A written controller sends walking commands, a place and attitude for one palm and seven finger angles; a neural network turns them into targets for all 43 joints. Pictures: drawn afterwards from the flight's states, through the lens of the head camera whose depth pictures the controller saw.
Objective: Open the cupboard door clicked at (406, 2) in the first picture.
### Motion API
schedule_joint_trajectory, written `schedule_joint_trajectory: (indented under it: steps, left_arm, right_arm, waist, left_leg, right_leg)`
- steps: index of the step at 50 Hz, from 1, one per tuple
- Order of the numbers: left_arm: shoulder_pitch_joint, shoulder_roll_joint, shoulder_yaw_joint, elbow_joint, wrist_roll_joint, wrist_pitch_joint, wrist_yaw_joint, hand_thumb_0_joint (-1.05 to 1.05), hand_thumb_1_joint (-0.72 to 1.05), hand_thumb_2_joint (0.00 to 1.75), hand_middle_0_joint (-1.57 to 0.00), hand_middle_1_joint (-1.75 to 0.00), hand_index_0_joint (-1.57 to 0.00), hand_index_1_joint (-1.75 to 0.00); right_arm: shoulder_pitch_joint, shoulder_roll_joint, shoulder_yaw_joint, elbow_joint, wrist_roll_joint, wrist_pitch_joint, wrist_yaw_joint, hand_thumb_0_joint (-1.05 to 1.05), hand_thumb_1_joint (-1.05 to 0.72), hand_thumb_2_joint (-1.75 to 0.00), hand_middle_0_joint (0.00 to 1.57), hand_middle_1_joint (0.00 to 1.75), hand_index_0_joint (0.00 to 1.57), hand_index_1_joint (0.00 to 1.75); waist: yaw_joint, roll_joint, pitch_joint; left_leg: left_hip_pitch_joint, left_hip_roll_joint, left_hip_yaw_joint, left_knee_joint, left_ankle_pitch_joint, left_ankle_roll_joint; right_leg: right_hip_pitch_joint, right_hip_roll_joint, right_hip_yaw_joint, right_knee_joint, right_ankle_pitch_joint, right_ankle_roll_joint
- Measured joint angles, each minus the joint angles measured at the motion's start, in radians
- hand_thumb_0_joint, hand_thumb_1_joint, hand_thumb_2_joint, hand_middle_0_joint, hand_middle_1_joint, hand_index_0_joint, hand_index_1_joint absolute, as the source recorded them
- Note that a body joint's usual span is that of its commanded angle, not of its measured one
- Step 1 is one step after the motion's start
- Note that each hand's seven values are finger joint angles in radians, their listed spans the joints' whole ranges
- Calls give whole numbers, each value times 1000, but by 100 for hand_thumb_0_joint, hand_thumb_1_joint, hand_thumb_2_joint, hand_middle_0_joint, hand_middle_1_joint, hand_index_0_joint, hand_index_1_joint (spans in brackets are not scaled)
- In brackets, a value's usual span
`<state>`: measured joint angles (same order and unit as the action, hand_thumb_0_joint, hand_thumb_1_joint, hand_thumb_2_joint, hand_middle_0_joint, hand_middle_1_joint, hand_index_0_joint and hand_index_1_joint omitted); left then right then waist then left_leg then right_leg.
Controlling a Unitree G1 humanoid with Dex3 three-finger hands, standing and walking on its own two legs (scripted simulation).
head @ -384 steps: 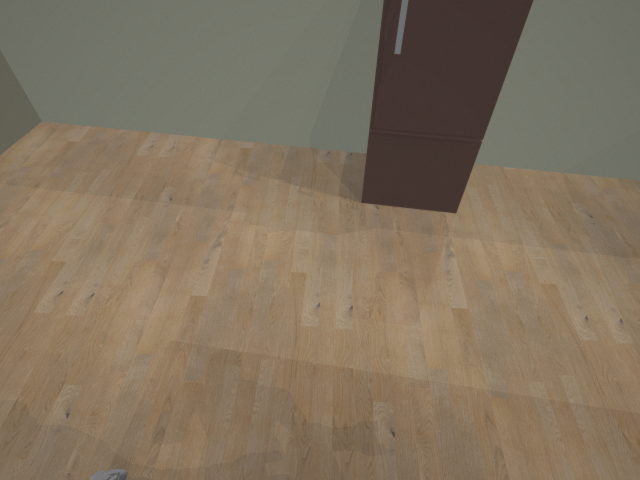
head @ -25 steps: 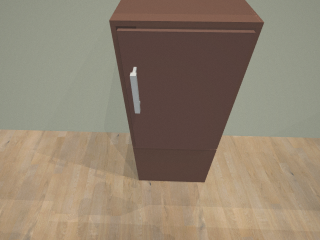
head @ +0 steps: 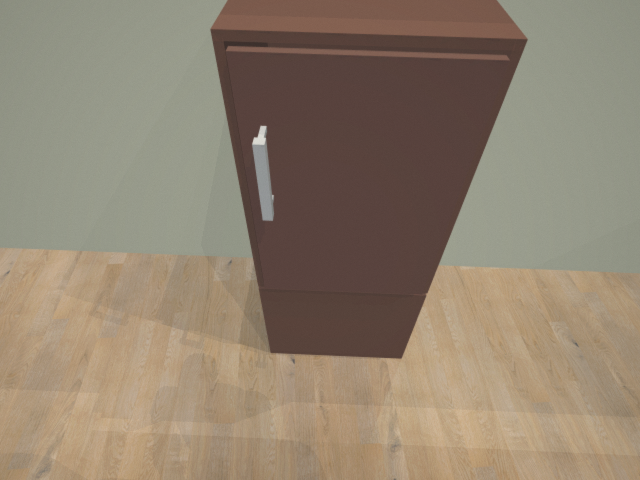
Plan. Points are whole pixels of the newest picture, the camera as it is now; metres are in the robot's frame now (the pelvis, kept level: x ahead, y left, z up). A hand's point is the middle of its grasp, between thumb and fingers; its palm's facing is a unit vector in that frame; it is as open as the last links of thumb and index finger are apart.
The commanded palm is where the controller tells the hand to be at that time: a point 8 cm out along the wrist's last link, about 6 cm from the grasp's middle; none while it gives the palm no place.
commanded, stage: come to a stop and stand still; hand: left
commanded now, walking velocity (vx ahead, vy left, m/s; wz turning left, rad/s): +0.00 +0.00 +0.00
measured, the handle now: (265, 175) +0.59 +0.13 +0.04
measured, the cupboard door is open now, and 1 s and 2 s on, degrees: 0 0 0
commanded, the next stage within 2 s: look again from close up in 0.06 s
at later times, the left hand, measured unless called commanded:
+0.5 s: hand out of the picture +0.03 +0.20 -0.18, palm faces +0.04 -0.97 -0.23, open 7.4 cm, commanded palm none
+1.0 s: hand out of the picture +0.01 +0.18 -0.19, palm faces -0.02 -0.98 -0.19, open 7.4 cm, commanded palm none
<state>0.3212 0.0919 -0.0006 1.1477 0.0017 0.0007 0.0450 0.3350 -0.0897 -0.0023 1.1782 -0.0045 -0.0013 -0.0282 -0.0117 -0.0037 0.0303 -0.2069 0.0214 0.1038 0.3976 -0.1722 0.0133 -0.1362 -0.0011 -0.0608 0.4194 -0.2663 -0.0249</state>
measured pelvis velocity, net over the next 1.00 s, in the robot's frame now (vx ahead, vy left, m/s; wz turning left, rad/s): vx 0.03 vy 0.01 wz -0.04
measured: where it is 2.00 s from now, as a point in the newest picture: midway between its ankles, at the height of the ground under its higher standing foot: outside the picture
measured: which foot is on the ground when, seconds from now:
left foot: down 0.00-1.00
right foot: down 0.00-1.00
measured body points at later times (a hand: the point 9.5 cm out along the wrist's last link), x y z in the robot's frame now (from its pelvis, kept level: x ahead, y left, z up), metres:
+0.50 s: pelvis +0.02 +0.02 -0.01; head +0.02 +0.01 +0.44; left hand +0.03 +0.25 -0.16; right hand +0.04 -0.21 -0.17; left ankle +0.03 +0.11 -0.74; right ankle -0.02 -0.10 -0.74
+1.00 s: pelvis +0.03 +0.01 -0.01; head +0.05 +0.01 +0.44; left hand +0.01 +0.23 -0.17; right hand +0.03 -0.22 -0.17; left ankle +0.03 +0.11 -0.74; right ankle -0.02 -0.09 -0.73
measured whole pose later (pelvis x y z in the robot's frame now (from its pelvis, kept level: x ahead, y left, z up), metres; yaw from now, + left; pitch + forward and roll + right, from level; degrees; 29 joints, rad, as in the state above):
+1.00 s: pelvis +0.03 +0.01 -0.01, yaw -2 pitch +1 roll +1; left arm 0.33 0.16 0.02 1.07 0.03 0.04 0.01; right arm 0.27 -0.15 -0.01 1.08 -0.02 -0.01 -0.04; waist 0.00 -0.03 0.02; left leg -0.26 0.02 0.15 0.53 -0.29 0.03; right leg -0.26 -0.03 -0.05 0.66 -0.44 -0.03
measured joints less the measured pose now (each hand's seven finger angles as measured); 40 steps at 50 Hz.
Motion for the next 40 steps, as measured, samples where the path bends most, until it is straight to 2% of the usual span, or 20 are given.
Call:
schedule_joint_trajectory:
  steps: [9, 12, 16, 28, 40]
  left_arm:
    - [1, -4, -6, -7, 7, -12, 7, 0, 91, 90, -20, -30, -20, -30]
    - [11, -4, -15, -31, 12, -29, 9, 0, 91, 90, -20, -30, -20, -30]
    - [5, 12, -13, -41, 10, -31, 4, 0, 91, 90, -20, -30, -20, -30]
    - [-32, 67, -4, -73, 8, -18, 0, 0, 91, 90, -20, -30, -20, -30]
    - [-34, 69, -6, -65, 9, -5, -5, 0, 91, 90, -20, -30, -20, -30]
  right_arm:
    - [-37, -20, 2, -17, -2, 0, -1, 1, -92, -90, 19, 30, 20, 30]
    - [-37, -51, -2, -64, -8, 4, 13, 2, -92, -90, 19, 30, 20, 30]
    - [-29, -74, -1, -102, -12, -13, 14, 1, -92, -90, 19, 30, 20, 30]
    - [-57, -87, 12, -95, -10, -17, 6, 1, -93, -90, 19, 30, 20, 30]
    - [-74, -82, 17, -77, -7, -18, 5, 1, -92, -90, 19, 30, 20, 30]
  waist:
    - [10, 8, -7]
    - [-4, 34, -6]
    - [-9, 43, -13]
    - [7, 20, -34]
    - [14, -2, -19]
  left_leg:
    - [-9, 5, -6, 26, -21, -1]
    - [-66, 19, -21, 117, -69, 2]
    - [-78, 5, -20, 157, -100, 15]
    - [-28, -23, 7, 129, -110, 28]
    - [-10, -28, 15, 91, -94, 31]
  right_leg:
    - [9, 4, -5, -7, -8, 3]
    - [-18, 16, -17, 24, -23, 3]
    - [-37, -2, -17, 85, -66, 10]
    - [-14, -31, 8, 102, -93, 29]
    - [-3, -34, 16, 74, -78, 33]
